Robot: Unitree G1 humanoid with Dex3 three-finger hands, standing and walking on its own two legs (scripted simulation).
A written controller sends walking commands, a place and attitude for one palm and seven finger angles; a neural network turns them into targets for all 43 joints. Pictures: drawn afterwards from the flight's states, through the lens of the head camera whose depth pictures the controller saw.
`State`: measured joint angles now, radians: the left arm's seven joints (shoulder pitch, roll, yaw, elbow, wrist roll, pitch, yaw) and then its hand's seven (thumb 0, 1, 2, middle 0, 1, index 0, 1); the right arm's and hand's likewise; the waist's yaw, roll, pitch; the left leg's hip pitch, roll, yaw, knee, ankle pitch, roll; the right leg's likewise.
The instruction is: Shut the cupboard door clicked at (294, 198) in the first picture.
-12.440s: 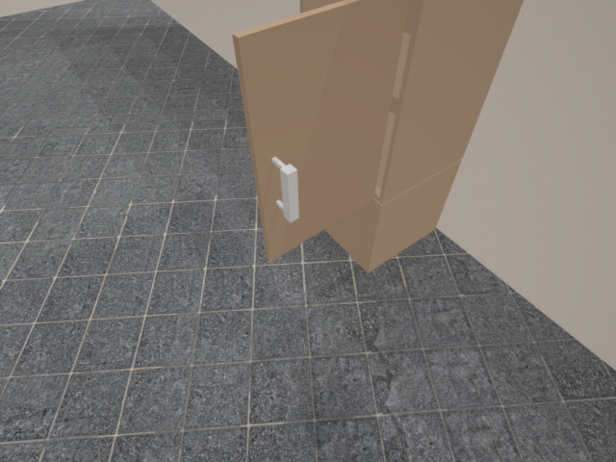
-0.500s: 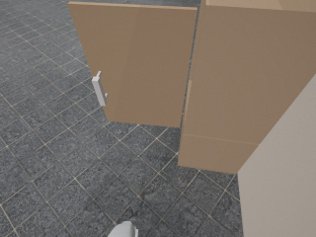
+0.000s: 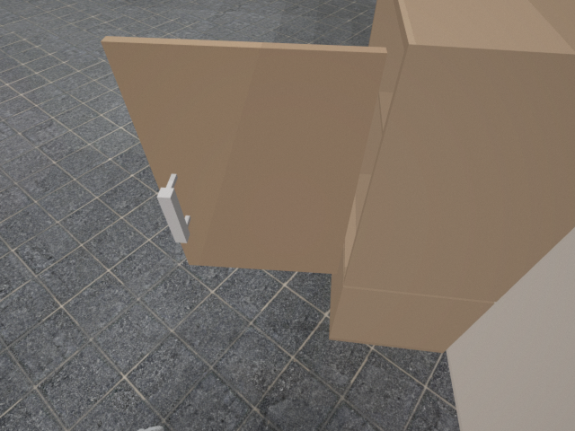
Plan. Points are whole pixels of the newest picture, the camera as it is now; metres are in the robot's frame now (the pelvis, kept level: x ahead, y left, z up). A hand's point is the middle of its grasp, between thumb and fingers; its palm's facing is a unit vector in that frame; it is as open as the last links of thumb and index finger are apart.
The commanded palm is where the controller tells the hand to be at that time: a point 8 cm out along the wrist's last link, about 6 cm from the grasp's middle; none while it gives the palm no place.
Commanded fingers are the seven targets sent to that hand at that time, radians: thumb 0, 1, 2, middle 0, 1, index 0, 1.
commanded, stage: come to a stop and stand still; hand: left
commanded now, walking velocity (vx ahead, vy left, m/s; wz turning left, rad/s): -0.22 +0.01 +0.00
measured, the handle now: (177, 208) +0.52 +0.26 -0.07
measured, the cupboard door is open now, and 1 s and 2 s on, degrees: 93 93 93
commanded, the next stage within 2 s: look again from close up in 0.90 s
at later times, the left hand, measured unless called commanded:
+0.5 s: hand out of the picture +0.04 +0.18 -0.17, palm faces +0.02 -0.97 -0.24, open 7.4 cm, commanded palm none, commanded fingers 0.00 0.90 0.90 -0.20 -0.30 -0.20 -0.30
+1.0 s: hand out of the picture -0.01 +0.20 -0.16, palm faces +0.01 -0.98 -0.21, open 7.4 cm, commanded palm none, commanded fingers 0.00 0.90 0.90 -0.20 -0.30 -0.20 -0.30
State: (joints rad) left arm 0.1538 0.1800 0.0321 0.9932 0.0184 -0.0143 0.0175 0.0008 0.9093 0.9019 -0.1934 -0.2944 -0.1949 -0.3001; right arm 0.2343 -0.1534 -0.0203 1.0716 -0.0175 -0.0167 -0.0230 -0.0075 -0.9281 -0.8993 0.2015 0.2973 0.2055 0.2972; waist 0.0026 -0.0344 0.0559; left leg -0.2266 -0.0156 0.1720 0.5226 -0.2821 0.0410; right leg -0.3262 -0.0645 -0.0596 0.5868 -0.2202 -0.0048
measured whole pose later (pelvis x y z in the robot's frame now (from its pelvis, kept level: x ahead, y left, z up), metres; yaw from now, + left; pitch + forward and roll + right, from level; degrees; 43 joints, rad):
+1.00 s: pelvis -0.01 +0.02 +0.01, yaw +0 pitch -1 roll +1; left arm 0.32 0.17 -0.02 1.05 0.01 0.00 0.02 0.00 0.90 0.90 -0.20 -0.30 -0.20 -0.30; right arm 0.28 -0.19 0.01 1.06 -0.02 0.00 0.00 0.00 -0.91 -0.90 0.20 0.30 0.20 0.30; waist 0.00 0.01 0.03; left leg -0.19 -0.04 0.12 0.43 -0.23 0.07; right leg -0.27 -0.05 -0.05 0.46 -0.17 0.01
